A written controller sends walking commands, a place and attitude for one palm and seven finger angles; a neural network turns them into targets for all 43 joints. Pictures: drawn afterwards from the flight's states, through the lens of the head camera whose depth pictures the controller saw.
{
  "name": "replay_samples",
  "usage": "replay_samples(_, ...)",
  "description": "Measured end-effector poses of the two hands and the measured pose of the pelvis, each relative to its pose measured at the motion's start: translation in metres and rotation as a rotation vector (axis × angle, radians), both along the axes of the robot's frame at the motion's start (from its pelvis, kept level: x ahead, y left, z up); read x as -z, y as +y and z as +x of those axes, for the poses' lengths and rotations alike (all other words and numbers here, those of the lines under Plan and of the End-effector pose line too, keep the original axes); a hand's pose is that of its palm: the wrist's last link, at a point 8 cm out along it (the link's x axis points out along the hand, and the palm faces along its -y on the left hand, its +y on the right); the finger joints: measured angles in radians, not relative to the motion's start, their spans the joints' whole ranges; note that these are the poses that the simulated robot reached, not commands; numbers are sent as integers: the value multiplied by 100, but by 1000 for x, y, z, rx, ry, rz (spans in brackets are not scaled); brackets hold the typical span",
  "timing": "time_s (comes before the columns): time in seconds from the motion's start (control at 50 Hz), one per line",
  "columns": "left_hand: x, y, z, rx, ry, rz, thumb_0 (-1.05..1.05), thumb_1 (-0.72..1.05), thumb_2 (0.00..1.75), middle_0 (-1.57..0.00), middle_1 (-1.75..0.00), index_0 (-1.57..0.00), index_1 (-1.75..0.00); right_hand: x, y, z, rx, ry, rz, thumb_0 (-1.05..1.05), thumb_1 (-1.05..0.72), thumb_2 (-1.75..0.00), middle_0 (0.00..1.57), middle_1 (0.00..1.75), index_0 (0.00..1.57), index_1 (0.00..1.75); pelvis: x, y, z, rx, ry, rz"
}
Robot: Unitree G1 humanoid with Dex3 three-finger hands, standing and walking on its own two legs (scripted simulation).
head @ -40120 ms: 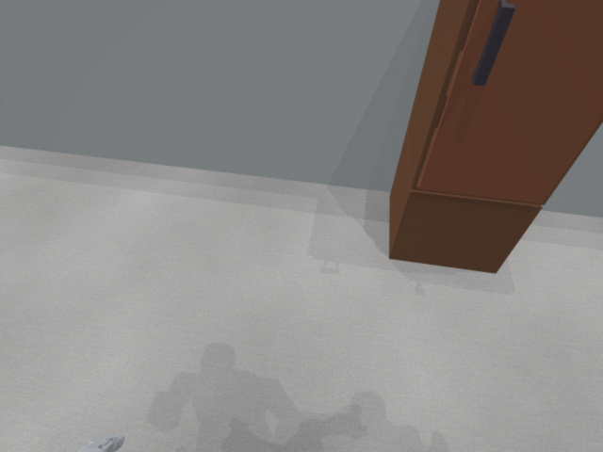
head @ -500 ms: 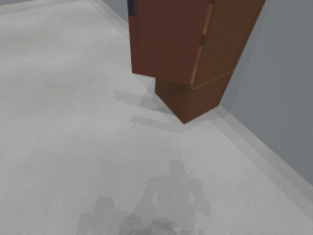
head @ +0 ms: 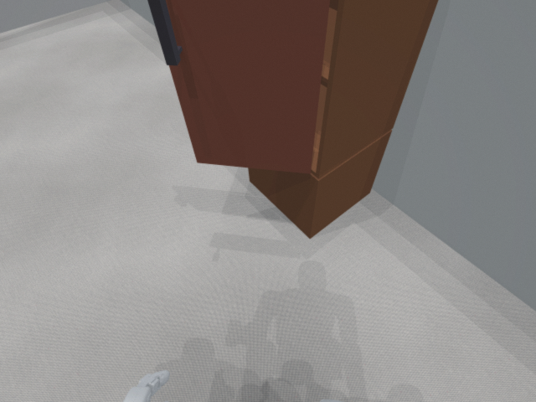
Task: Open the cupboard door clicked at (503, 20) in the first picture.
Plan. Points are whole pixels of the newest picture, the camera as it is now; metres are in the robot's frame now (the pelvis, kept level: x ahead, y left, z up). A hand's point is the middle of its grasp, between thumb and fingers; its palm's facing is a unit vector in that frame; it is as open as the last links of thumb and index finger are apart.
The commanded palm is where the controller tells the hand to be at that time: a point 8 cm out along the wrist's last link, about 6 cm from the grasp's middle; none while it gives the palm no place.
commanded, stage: take the last steps up to it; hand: left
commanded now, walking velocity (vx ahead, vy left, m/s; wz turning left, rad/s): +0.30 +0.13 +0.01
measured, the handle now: (167, 21) +0.84 +0.23 +0.15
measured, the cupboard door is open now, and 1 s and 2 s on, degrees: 42 42 42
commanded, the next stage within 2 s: come to a stop and stand still in 0.38 s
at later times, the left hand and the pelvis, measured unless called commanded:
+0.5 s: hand (123, 388) +0.17 +0.27 -0.18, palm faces +0.08 -0.98 -0.16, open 7.4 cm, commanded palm none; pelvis +0.20 +0.10 +0.00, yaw -1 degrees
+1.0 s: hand (153, 278) +0.37 +0.25 -0.15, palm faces -0.06 -0.96 -0.27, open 7.4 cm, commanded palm none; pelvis +0.26 +0.07 +0.01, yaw -3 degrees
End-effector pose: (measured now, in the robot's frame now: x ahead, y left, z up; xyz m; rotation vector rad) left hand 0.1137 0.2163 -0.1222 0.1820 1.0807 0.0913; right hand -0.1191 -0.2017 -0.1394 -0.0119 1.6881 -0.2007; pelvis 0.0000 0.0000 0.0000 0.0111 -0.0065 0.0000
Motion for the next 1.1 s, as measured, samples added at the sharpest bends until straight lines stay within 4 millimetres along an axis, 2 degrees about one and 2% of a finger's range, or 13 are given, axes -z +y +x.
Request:
replay_samples(0.04,-1,0,-10,-35,62,-1,0,91,90,-20,-29,-20,-30,-2,-7,43,-22,-62,-12,1,-91,-90,20,30,20,30,-7,0,15,-1,4,-2)
replay_samples(0.1,-7,18,-18,-98,118,38,-2,96,90,-20,-30,-20,-30,-6,-14,114,-62,-174,-28,1,-91,-90,20,30,20,30,-15,1,37,-3,17,0)
replay_samples(0.2,-8,36,-35,-134,260,31,-2,96,90,-20,-29,-20,-30,-12,-12,226,-124,-343,-49,1,-91,-90,19,30,20,30,-20,15,78,-4,27,4)
replay_samples(0.34,11,59,-38,-212,418,-38,0,92,90,-20,-29,-20,-30,-17,24,370,-240,-507,-76,1,-91,-90,19,30,20,30,-7,58,146,-13,25,-7)
replay_samples(0.38,24,70,-30,-218,457,-55,0,92,90,-20,-29,-20,-30,-14,37,402,-263,-557,-99,0,-91,-90,19,30,20,30,3,74,166,-14,22,-16)
replay_samples(0.42,29,81,-12,-209,470,-60,0,92,90,-20,-29,-20,-30,-15,50,421,-267,-580,-114,0,-91,-90,19,30,20,30,6,84,179,-6,10,-9)
replay_samples(0.48,28,97,32,-181,423,-50,1,91,90,-20,-29,-19,-30,-19,66,427,-245,-571,-116,0,-91,-90,19,30,20,30,0,95,197,8,4,-9)
replay_samples(0.54,21,110,87,-146,330,-39,1,91,90,-20,-29,-19,-30,-20,80,419,-213,-520,-106,0,-91,-90,20,30,20,30,-8,104,214,14,5,-7)
replay_samples(0.62,13,120,153,-109,222,-15,1,92,90,-20,-29,-19,-30,-21,79,405,-164,-438,-137,-1,-95,-90,20,30,20,30,-13,109,233,18,9,-8)
replay_samples(0.76,6,122,222,-42,161,24,0,92,90,-20,-29,-19,-30,-14,74,378,-81,-298,-135,0,-93,-90,20,30,20,30,-13,102,256,34,12,-23)
replay_samples(0.92,-1,97,256,11,121,81,0,91,90,-20,-29,-19,-30,5,46,354,-2,-202,-96,0,-91,-90,20,30,20,30,-5,73,266,54,35,-16)
replay_samples(1.0,-4,82,248,18,136,88,0,91,90,-20,-29,-19,-30,7,29,356,12,-184,-93,1,-91,-90,20,30,20,30,-6,65,264,54,33,-4)
replay_samples(1.1,-5,72,228,-3,175,62,0,91,90,-20,-29,-20,-30,-1,20,376,-14,-228,-100,1,-91,-90,20,30,20,30,-13,65,260,55,30,14)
